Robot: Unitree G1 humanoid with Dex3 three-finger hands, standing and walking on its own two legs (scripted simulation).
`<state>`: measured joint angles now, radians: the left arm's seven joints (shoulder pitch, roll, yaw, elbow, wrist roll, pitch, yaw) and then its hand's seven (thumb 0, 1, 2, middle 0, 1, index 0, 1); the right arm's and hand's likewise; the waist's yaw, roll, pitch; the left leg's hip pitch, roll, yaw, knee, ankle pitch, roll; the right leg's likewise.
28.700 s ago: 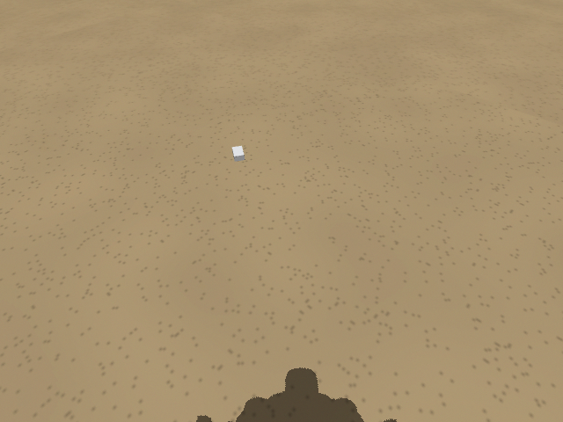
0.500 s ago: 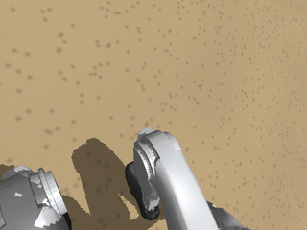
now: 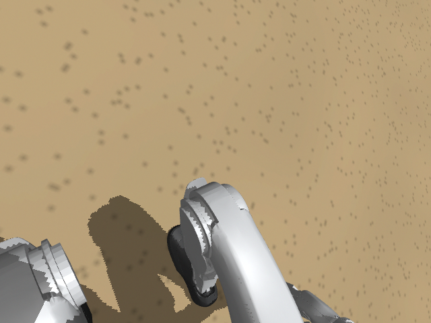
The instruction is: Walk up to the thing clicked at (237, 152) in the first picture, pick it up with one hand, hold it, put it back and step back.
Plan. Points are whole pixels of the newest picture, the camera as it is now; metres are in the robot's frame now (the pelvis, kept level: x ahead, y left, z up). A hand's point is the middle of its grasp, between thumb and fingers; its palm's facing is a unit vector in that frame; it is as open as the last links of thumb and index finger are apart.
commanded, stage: open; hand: left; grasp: from above
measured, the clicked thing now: out of the picture +0.44 +0.35 -0.29
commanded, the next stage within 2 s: withdraw in 0.90 s
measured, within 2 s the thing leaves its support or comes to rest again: neither
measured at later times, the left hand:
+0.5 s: hand out of the picture +0.44 +0.34 -0.25, palm faces -0.41 -0.20 -0.89, open 12.2 cm
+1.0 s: hand out of the picture +0.44 +0.34 -0.25, palm faces -0.42 -0.20 -0.89, open 13.9 cm
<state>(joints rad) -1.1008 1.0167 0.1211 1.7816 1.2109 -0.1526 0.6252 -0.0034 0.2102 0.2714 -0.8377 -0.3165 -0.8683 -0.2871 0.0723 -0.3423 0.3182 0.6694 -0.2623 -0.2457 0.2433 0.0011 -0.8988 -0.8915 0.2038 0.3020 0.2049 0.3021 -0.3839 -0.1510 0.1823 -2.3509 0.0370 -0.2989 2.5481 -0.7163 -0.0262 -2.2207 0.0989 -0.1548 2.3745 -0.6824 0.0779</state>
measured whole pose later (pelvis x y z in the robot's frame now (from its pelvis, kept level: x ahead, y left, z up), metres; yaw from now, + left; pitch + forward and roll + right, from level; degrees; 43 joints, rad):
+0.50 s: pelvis +0.00 +0.00 +0.00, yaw +0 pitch +28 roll -15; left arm -1.11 1.03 0.10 1.75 1.19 -0.15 0.60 0.00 -0.19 0.70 -0.37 -0.72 -0.37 -0.72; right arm 0.09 -0.35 0.33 0.66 -0.26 -0.25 0.25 0.00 -0.89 -0.89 0.20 0.30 0.21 0.30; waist -0.39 -0.15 0.19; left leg -2.35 0.04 -0.30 2.54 -0.72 -0.02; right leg -2.21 0.10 -0.16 2.36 -0.68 0.07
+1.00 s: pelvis +0.00 +0.00 +0.01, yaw +0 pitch +28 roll -15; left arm -1.11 1.06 0.10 1.75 1.20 -0.16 0.60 0.00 -0.48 0.97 -0.12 -0.97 -0.11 -0.97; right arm 0.09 -0.35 0.34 0.64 -0.27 -0.24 0.23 0.00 -0.89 -0.89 0.20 0.30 0.21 0.30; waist -0.39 -0.16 0.21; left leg -2.34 0.04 -0.31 2.53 -0.71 -0.03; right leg -2.20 0.10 -0.16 2.35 -0.67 0.08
